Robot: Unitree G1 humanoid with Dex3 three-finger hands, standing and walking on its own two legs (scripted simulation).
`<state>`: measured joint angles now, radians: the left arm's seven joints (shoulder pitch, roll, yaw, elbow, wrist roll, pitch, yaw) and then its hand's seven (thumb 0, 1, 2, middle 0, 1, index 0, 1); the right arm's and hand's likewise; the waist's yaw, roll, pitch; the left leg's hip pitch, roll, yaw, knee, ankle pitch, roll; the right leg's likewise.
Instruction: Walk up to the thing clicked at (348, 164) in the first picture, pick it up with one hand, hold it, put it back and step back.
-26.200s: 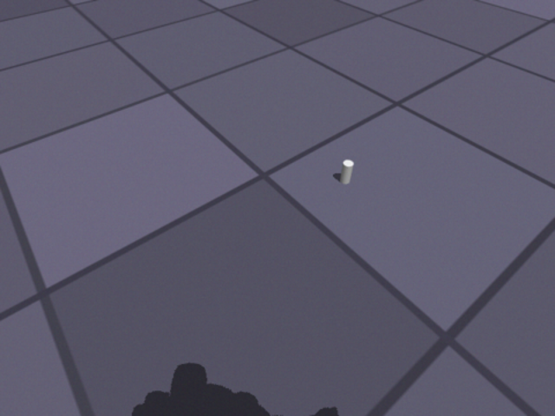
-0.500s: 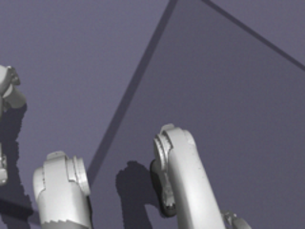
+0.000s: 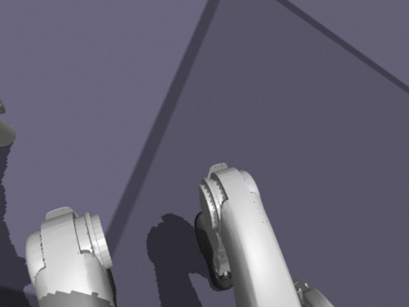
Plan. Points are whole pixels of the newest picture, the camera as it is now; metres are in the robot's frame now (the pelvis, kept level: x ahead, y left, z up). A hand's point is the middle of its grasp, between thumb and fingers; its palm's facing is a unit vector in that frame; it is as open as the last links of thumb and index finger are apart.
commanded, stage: rest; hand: left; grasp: from above
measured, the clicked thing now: out of the picture +0.48 +0.30 -0.25
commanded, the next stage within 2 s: open in 0.12 s
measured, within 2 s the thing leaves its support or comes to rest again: neither
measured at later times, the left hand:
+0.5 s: hand out of the picture +0.47 +0.31 -0.20, palm faces -0.45 -0.11 -0.89, open 8.2 cm
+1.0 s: hand out of the picture +0.47 +0.31 -0.20, palm faces -0.45 -0.11 -0.89, open 10.4 cm
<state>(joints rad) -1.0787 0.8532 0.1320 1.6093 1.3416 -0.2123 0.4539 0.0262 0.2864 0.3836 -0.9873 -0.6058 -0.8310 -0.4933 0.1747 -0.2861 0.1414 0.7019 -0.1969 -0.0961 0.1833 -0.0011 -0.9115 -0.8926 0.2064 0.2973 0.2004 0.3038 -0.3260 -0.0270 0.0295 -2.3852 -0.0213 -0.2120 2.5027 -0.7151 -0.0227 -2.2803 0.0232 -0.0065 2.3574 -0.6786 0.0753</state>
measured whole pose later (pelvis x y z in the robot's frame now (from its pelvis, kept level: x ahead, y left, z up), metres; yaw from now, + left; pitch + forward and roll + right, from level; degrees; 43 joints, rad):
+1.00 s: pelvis +0.00 +0.00 +0.00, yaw -1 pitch +33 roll -13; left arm -1.08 0.88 0.12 1.62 1.33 -0.21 0.46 0.00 -0.01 0.70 -0.49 -0.78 -0.50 -0.76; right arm 0.16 -0.30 0.16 0.68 -0.21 -0.11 0.22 0.00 -0.91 -0.90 0.21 0.30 0.20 0.30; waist -0.33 -0.03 0.04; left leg -2.39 -0.02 -0.23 2.52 -0.72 -0.03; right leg -2.28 0.02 -0.03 2.36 -0.68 0.07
